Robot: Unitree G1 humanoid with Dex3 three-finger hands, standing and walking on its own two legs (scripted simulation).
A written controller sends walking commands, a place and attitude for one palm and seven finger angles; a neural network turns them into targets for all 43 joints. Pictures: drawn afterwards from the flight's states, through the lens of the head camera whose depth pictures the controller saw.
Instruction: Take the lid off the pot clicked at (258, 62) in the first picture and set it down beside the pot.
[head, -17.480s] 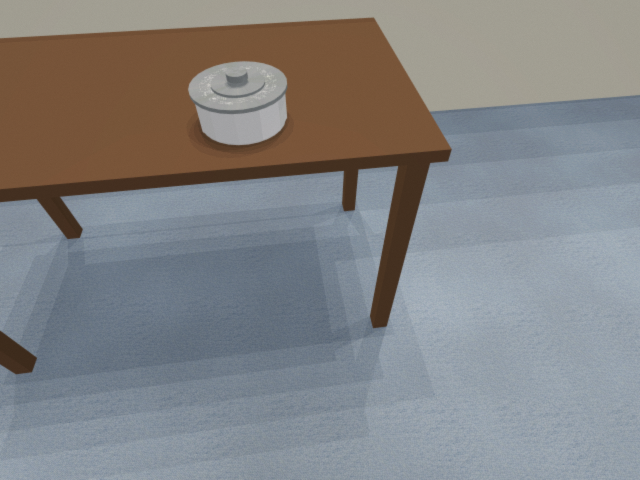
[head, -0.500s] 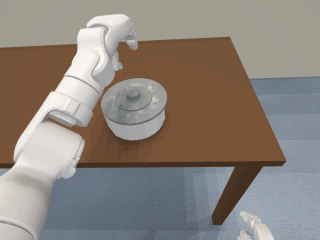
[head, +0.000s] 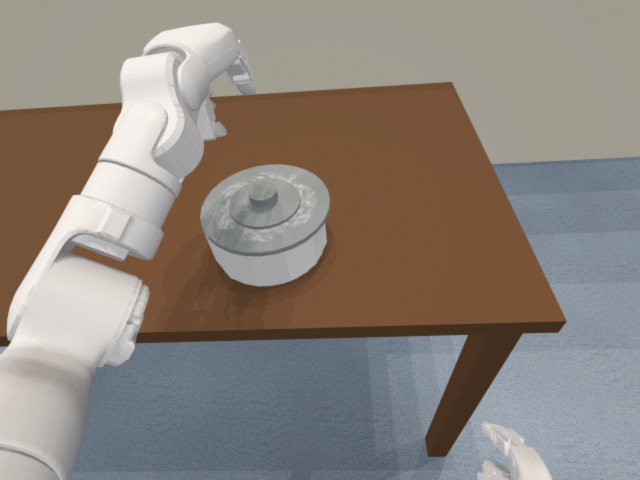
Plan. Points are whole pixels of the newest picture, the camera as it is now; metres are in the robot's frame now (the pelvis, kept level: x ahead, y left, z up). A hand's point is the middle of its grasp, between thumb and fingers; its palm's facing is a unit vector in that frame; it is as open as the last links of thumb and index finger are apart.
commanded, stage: draw the hand back to the body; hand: left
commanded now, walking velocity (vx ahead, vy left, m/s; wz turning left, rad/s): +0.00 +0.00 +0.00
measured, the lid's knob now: (263, 194) +0.49 +0.09 +0.11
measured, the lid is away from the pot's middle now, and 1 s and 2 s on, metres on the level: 0.01 0.01 0.01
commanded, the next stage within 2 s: none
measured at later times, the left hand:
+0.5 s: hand (221, 132) +0.36 +0.08 +0.29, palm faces -0.01 -0.93 -0.37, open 9.6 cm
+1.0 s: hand (162, 173) +0.32 +0.13 +0.28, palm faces +0.21 -0.95 -0.21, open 8.6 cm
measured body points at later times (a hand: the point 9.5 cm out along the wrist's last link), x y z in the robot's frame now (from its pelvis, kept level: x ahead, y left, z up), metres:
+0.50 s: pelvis -0.01 -0.01 +0.00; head +0.00 -0.02 +0.45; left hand +0.36 +0.13 +0.31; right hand +0.19 -0.20 -0.08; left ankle +0.03 +0.10 -0.74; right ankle -0.04 -0.13 -0.74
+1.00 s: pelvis +0.02 -0.03 +0.00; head +0.02 -0.05 +0.45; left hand +0.30 +0.18 +0.29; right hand +0.21 -0.26 -0.09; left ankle +0.03 +0.10 -0.74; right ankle -0.03 -0.13 -0.74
